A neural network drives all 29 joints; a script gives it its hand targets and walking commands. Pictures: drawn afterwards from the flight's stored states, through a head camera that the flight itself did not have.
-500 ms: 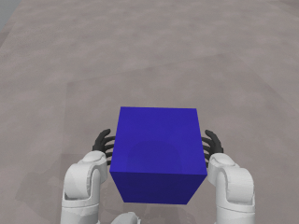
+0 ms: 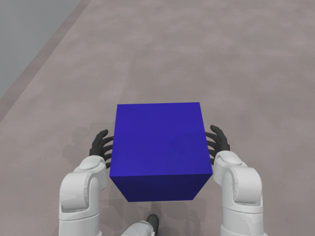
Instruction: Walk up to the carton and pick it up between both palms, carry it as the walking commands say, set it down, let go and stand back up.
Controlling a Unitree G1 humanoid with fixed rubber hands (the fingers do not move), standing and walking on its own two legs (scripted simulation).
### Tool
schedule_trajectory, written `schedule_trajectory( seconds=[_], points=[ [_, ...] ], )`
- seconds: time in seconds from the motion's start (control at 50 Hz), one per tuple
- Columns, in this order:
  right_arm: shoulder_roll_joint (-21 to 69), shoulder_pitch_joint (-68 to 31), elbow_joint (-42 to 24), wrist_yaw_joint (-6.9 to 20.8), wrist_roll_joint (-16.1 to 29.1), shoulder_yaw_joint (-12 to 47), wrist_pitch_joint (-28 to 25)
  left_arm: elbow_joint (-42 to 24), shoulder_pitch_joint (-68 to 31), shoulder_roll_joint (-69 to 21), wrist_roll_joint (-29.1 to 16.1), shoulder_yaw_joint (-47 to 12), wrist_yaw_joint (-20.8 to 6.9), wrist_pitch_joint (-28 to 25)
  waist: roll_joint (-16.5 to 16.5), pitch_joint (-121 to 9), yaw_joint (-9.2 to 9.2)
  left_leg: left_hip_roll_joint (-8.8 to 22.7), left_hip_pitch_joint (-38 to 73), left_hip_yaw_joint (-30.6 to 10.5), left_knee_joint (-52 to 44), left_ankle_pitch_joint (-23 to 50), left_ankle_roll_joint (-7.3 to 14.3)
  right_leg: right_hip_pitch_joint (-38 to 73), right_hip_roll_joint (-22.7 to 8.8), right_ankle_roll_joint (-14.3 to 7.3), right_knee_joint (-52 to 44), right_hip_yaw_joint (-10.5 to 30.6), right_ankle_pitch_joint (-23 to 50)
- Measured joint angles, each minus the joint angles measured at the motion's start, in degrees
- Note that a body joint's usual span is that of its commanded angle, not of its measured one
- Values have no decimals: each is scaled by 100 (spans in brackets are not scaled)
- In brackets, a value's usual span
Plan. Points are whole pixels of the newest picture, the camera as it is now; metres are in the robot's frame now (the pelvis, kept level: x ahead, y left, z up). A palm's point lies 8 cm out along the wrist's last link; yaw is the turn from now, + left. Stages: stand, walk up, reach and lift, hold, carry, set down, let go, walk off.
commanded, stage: carry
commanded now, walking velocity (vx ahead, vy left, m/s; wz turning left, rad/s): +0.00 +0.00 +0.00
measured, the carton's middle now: (159, 158) +0.31 +0.05 -0.01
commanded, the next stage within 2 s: hold in 1.96 s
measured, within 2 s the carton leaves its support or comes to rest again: neither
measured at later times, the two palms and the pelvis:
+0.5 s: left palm (56, 213) +0.14 +0.23 +0.07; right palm (204, 219) +0.17 -0.06 +0.07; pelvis -0.11 +0.06 +0.01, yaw +5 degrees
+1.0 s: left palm (78, 218) +0.13 +0.17 +0.08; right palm out of the picture +0.15 -0.11 +0.08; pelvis -0.13 +0.03 +0.01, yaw +5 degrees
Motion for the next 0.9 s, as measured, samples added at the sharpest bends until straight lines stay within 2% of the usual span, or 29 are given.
schedule_trajectory(
  seconds=[0.02,0.04,0.1,0.14,0.16,0.2,0.24,0.3,0.32,0.36,0.42,0.5,0.58,0.66,0.76,0.9],
  points=[
    [-6,6,-7,9,-43,-8,-22,68,-21,-7,-22,-5,0,-58,180,-23,22,65,-3,-42,-10,-22,-4,111,90,-123,-308,-49,310],
    [-18,63,-6,23,-77,-8,-31,150,-43,-14,-30,-16,1,-74,278,-29,8,82,33,-43,95,-373,-8,185,112,-229,-409,-71,527],
    [-75,411,5,46,-108,5,12,417,-32,-8,-3,-150,4,50,-9,-304,-155,-87,-63,260,1634,-1730,-40,235,-210,-339,-417,-28,705],
    [-87,493,27,47,-101,-73,113,588,-20,-8,24,-250,3,101,-181,-512,-359,-123,-28,264,2602,-2064,31,278,-403,-288,-533,-23,779],
    [-87,471,18,44,-92,-129,170,634,-49,-13,46,-284,-1,124,-240,-589,-465,-109,67,240,2785,-2142,50,258,-479,-253,-569,-10,829],
    [-75,349,-27,41,-72,-264,228,682,-195,-32,151,-314,-71,140,-292,-677,-684,-13,348,239,2606,-2281,56,138,-594,-181,-562,7,926],
    [-57,229,-46,41,-57,-389,197,750,-406,-67,312,-303,-174,124,-274,-723,-899,99,687,286,1997,-2312,26,-23,-671,-112,-499,-21,998],
    [-40,144,69,49,-45,-493,117,909,-626,-115,508,-247,-274,130,-142,-790,-1120,287,1349,370,672,-1688,-3,-263,-679,4,-287,-101,1029],
    [-40,163,176,52,-36,-485,64,992,-645,-117,556,-221,-296,123,-181,-815,-1173,262,1401,387,498,-1778,-44,-350,-731,50,-182,-102,1016],
    [-51,255,450,-7,10,-367,36,1142,-522,-90,607,-151,-348,159,-358,-818,-1121,156,1393,475,508,-1743,-47,-383,-817,54,-129,5,877],
    [-67,330,710,-105,62,-194,172,1202,-233,-33,577,-116,-377,257,-345,-744,-967,207,1391,503,540,-1623,12,-259,-744,70,-345,20,848],
    [-63,307,680,-106,74,-111,169,990,-105,-13,490,-96,-321,274,-415,-485,-718,144,1303,415,494,-1419,46,-263,-733,5,-456,38,1033],
    [-41,191,558,13,-25,-116,117,741,-51,-6,367,-105,-220,187,-290,-376,-474,158,1186,330,416,-1237,37,-308,-673,-66,-604,16,1146],
    [-38,172,456,58,-111,-80,86,667,-115,-15,288,-63,-165,165,-168,-424,-338,187,1136,267,417,-1163,-13,-291,-637,-42,-729,-32,1437],
    [-46,206,417,77,-191,-119,148,831,-206,-30,258,-73,-160,161,-83,-632,-393,263,1071,221,541,-1233,-44,-314,-564,-22,-714,-74,1605],
    [-52,229,378,87,-183,-315,280,1080,-378,-60,403,-189,-237,232,-140,-666,-763,356,937,210,590,-1250,-37,-453,-477,-81,-671,-97,1557]
  ],
)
